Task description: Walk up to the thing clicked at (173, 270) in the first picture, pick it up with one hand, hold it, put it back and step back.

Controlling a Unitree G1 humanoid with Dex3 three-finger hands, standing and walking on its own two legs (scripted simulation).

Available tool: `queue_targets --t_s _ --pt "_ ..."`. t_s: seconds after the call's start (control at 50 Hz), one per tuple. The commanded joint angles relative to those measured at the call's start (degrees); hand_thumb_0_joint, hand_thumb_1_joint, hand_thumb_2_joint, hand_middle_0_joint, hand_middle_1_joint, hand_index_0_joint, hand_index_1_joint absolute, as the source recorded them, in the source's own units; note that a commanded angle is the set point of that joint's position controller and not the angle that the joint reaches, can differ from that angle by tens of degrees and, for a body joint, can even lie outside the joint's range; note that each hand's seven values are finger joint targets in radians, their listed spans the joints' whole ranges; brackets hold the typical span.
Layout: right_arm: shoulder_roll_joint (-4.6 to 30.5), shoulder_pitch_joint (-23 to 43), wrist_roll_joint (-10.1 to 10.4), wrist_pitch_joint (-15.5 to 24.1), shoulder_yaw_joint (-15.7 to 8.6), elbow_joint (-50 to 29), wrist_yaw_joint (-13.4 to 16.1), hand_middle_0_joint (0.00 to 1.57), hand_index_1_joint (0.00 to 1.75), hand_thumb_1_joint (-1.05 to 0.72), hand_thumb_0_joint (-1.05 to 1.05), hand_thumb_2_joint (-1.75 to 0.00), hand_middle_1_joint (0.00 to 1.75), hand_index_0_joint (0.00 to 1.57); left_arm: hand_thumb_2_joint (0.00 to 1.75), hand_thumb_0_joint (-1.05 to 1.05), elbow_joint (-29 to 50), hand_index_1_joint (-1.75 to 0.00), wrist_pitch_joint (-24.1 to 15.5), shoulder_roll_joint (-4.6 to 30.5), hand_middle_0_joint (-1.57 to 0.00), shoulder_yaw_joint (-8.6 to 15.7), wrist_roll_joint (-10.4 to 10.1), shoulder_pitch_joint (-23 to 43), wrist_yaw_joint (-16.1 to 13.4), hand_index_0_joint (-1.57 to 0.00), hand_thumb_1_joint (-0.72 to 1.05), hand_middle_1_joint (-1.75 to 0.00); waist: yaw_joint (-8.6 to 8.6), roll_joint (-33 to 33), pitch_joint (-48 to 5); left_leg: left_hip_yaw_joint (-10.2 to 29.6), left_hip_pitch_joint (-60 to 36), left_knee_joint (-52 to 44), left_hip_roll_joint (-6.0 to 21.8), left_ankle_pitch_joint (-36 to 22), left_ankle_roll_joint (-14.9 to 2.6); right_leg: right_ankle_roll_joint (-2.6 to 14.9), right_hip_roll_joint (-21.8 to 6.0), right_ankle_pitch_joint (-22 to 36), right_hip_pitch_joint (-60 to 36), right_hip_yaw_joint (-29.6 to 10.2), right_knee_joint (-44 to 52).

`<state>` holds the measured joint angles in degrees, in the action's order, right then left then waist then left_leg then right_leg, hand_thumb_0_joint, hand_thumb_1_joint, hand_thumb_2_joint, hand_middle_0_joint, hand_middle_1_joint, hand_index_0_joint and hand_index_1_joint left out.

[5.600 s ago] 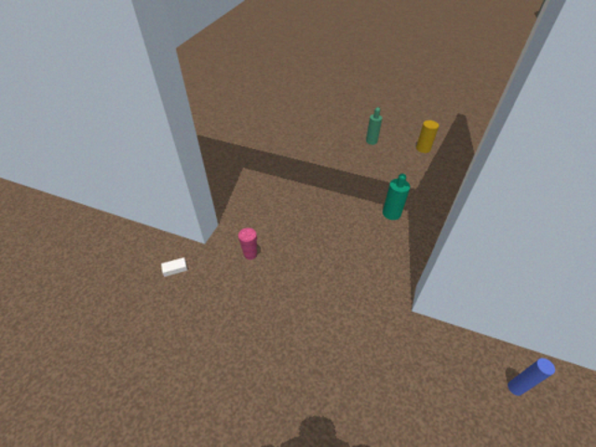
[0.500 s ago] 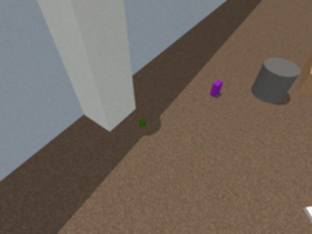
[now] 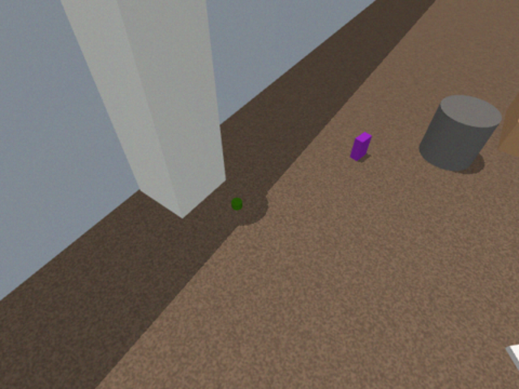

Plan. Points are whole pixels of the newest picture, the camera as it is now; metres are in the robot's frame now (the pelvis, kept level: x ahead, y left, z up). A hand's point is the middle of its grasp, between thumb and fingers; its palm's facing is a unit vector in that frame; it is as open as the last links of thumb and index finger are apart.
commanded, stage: stand
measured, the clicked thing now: out of the picture +0.36 -0.94 -0.77
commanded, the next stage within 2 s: walk up in 0.96 s
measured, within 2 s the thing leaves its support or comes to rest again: neither
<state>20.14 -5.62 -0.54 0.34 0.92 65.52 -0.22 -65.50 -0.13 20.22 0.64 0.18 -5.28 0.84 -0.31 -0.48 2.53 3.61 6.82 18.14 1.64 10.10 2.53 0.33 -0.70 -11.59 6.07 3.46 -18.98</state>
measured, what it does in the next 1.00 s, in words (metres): stands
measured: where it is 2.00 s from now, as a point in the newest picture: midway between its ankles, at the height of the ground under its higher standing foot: outside the picture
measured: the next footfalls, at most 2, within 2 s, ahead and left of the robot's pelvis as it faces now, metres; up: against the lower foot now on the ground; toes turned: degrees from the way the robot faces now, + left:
right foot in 1.60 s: -0.08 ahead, -0.07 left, +0.00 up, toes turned -39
left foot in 1.98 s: +0.15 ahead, +0.06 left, +0.00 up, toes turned -52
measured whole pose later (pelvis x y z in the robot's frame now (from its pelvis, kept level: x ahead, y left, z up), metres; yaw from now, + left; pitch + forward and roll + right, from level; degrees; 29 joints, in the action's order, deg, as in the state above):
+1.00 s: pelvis +0.00 +0.01 +0.00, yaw -3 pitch -2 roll +0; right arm 20.8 -5.3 -1.0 -0.4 -0.5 62.8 -0.9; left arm -62.1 0.5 20.0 1.3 0.7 -7.7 1.0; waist -1.4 -0.8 3.2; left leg 1.1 7.6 21.3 2.1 11.9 1.7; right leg 0.3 -0.3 -12.2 7.6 0.9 -21.5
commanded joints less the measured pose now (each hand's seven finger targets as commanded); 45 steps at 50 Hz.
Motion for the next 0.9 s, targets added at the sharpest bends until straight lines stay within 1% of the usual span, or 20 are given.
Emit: queue_targets --t_s 0.0,0.04,0.12,0.14,0.16,0.18,0.24,0.36,0.38,0.42,0.46,0.48,0.5,0.56,0.58,0.64,0.72,0.82,0.86,0.88 --pt "11.98 1.68 0.17 1.2 -2.21 -3.2 0.99 0.2 0.3 -0.9 0.0 -0.9 0.3 0.2 0.9 0.0 3.28 -0.3 -1.58 12.73 -0.2 2.19 0.1 2.01 -1.18 -0.2 0.9 -0.3 0.04 0.43 -5.06 2.98 -0.39 -1.14 5.3 -12.1 -2.73 0.53 -7.14 10.67 -2.38 -5.68 3.19" --pt "12.1 2.12 0.11 1.11 -2.27 -3.34 0.95 0.2 0.3 -0.9 0.0 -0.9 0.3 0.2 0.9 0.0 3.28 -0.3 -1.58 12.66 -0.2 2.14 0.16 2.02 -1.22 -0.2 0.9 -0.3 -0.06 0.79 -4.34 3.02 -0.32 -1.17 5.33 -10.81 -2.82 0.46 -7.08 9.19 -1.83 -5.71 3.57" --pt "12.31 1.3 0.07 1.15 -2.27 -3.36 1.01 0.2 0.3 -0.9 0.0 -0.9 0.3 0.2 0.9 0.0 3.59 -0.3 -1.55 12.61 -0.2 2.18 0.12 2.29 -1.16 -0.2 0.9 -0.3 0.1 0.25 -5.5 2.84 -0.21 -1.54 5.47 -12.5 -2.75 0.67 -7.2 10.67 -3.37 -5.78 2.91" --pt "12.64 2.31 0.17 1.16 -2.37 -3.47 0.98 0.2 0.3 -0.9 0.0 -0.9 0.3 0.2 0.9 0.0 3.38 -0.3 -1.54 12.33 -0.2 2.1 0.02 1.61 -1.2 -0.2 0.9 -0.3 -0.27 -0.74 -4.97 2.84 -0.69 -1.21 5.25 -11.9 -2.82 0.53 -7.06 10.53 -2.75 -5.8 3.37" --pt "12.24 2.25 0.13 1.16 -2.42 -3.6 0.98 0.2 0.3 -0.9 0.0 -0.9 0.3 0.2 0.9 0.0 3.46 -0.3 -1.61 12.73 -0.2 2.15 0.11 1.78 -1.2 -0.2 0.9 -0.3 -0.21 0.31 -5.7 2.85 -0.81 -1.06 5.41 -12.57 -2.86 0.6 -7.18 11.15 -3.38 -5.67 3.05" --pt "12.05 1.91 0.2 1.09 -2.21 -3.5 0.96 0.2 0.3 -0.9 0.0 -0.9 0.3 0.2 0.9 0.0 3.4 -0.3 -1.55 12.46 -0.2 2.13 0.13 1.98 -1.23 -0.2 0.9 -0.3 -0.02 -0.03 -4.43 2.81 -0.03 -1.58 5.29 -11.8 -2.84 0.56 -7.02 10.22 -2.5 -5.7 3.27" --pt "12.47 2.07 0.11 1.19 -2.35 -3.58 1.01 0.2 0.3 -0.9 0.0 -0.9 0.3 0.2 0.9 0.0 3.53 -0.3 -1.5 12.42 -0.2 2.16 0.18 1.53 -1.18 -0.2 0.9 -0.3 -0.33 -0.57 -4.73 2.82 -0.57 -1.5 5.4 -12.12 -2.85 0.64 -7.09 10.14 -2.68 -5.63 3.2" --pt "12.25 1.71 0.07 1.16 -2.42 -3.65 0.99 0.2 0.3 -0.9 0.0 -0.9 0.3 0.2 0.9 0.0 3.65 -0.3 -1.44 12.42 -0.2 2.2 0.12 2.05 -1.16 -0.2 0.9 -0.3 0.01 0.41 -4.36 2.87 -0.21 -2.02 5.32 -10.41 -2.78 0.74 -6.92 8.05 -2.34 -5.71 3.46" --pt "12.37 2.07 0.15 1.08 -2.35 -3.62 0.92 0.2 0.3 -0.9 0.0 -0.9 0.3 0.2 0.9 0.0 3.52 -0.3 -1.47 12.25 -0.2 2.14 0.11 1.88 -1.19 -0.2 0.9 -0.3 -0.14 -0.12 -3.72 2.81 -0.04 -1.91 5.14 -9.91 -2.92 0.6 -6.97 8.42 -2.09 -5.91 3.85" --pt "12.5 1.73 0.14 1.07 -2.49 -3.82 0.97 0.2 0.3 -0.9 0.0 -0.9 0.3 0.2 0.9 0.0 3.54 -0.3 -1.49 12.54 -0.2 2.26 0.24 1.51 -1.2 -0.2 0.9 -0.3 -0.2 0.46 -4.89 2.93 -0.48 -1.63 5.39 -11.18 -3.06 0.7 -7.11 9.42 -3.16 -5.74 3.38" --pt "12.19 1.29 0.1 1.1 -2.35 -3.86 1.01 0.2 0.3 -0.9 0.0 -0.9 0.3 0.2 0.9 0.0 3.63 -0.3 -1.5 12.56 -0.2 2.3 0.18 2.05 -1.23 -0.2 0.9 -0.3 0.12 0.61 -4.43 2.95 0.2 -1.99 5.34 -10.97 -3.0 0.72 -7.09 9.07 -3.19 -5.79 3.26" --pt "12.55 1.77 0.09 1.22 -2.45 -4.03 1.02 0.2 0.3 -0.9 0.0 -0.9 0.3 0.2 0.9 0.0 3.67 -0.3 -1.57 12.54 -0.2 2.28 0.12 1.33 -1.19 -0.2 0.9 -0.3 -0.33 -0.25 -5.19 2.83 -0.94 -1.29 5.49 -13.05 -3.03 0.68 -7.28 11.43 -3.37 -5.87 2.97" --pt "12.29 1.79 0.19 1.21 -2.3 -4.06 1.0 0.2 0.3 -0.9 0.0 -0.9 0.3 0.2 0.9 0.0 3.61 -0.3 -1.64 12.36 -0.2 2.13 0.09 1.32 -1.19 -0.2 0.9 -0.3 -0.17 -0.54 -4.76 2.81 -0.83 -1.16 5.42 -13.35 -3.02 0.64 -7.33 11.97 -3.13 -5.91 3.08" --pt "12.32 1.53 0.14 1.26 -2.19 -3.91 1.1 0.2 0.3 -0.9 0.0 -0.9 0.3 0.2 0.9 0.0 3.59 -0.3 -1.42 12.29 -0.2 2.22 0.16 1.44 -1.21 -0.2 0.9 -0.3 -0.25 -0.67 -3.9 3.0 -0.17 -1.72 5.51 -11.91 -3.0 0.54 -7.17 10.1 -2.95 -5.83 3.18" --pt "12.26 1.59 0.15 1.2 -2.32 -4.09 1.11 0.2 0.3 -0.9 0.0 -0.9 0.3 0.2 0.9 0.0 3.58 -0.3 -1.39 12.63 -0.2 2.33 0.31 1.35 -1.23 -0.2 0.9 -0.3 -0.17 0.22 -4.81 2.96 -0.79 -1.45 5.55 -12.35 -3.1 0.74 -7.24 10.63 -3.11 -5.7 2.98" --pt "12.39 1.45 0.16 1.08 -2.28 -4.07 1.14 0.2 0.3 -0.9 0.0 -0.9 0.3 0.2 0.9 0.0 3.62 -0.3 -1.39 12.34 -0.2 2.27 0.23 1.57 -1.25 -0.2 0.9 -0.3 -0.16 0.11 -4.45 2.9 -0.73 -1.54 5.38 -11.36 -3.2 0.69 -7.06 9.7 -2.76 -5.67 3.28" --pt "12.09 1.11 0.13 1.13 -2.24 -4.26 1.01 0.2 0.3 -0.9 0.0 -0.9 0.3 0.2 0.9 0.0 3.72 -0.3 -1.61 12.83 -0.2 2.29 0.16 1.33 -1.22 -0.2 0.9 -0.3 0.05 0.92 -4.51 2.68 -1.19 -1.16 5.31 -11.86 -2.98 0.67 -7.36 11.19 -2.59 -6.13 3.44" --pt "12.53 1.57 0.1 1.11 -2.32 -4.31 1.09 0.2 0.3 -0.9 0.0 -0.9 0.3 0.2 0.9 0.0 3.59 -0.3 -1.38 12.35 -0.2 2.22 0.3 0.84 -1.24 -0.2 0.9 -0.3 -0.28 0.19 -4.1 2.83 -0.59 -1.58 5.37 -10.74 -3.21 0.69 -7.07 9.9 -2.66 -5.81 3.37" --pt "12.14 0.72 0.11 1.09 -2.2 -4.28 1.1 0.2 0.3 -0.9 0.0 -0.9 0.3 0.2 0.9 0.0 3.67 -0.3 -1.35 12.53 -0.2 2.32 0.27 1.35 -1.18 -0.2 0.9 -0.3 0.02 0.75 -3.89 2.74 -0.18 -1.85 5.33 -10.59 -3.17 0.8 -7.11 9.45 -2.81 -5.94 3.23" --pt "12.07 0.71 0.11 1.13 -2.17 -4.32 1.08 0.2 0.3 -0.9 0.0 -0.9 0.3 0.2 0.9 0.0 3.68 -0.3 -1.35 12.69 -0.2 2.36 0.17 1.12 -1.19 -0.2 0.9 -0.3 -0.13 0.4 -4.0 2.92 -0.43 -2.15 5.54 -11.55 -3.04 0.9 -7.04 9.68 -3.0 -5.81 2.82"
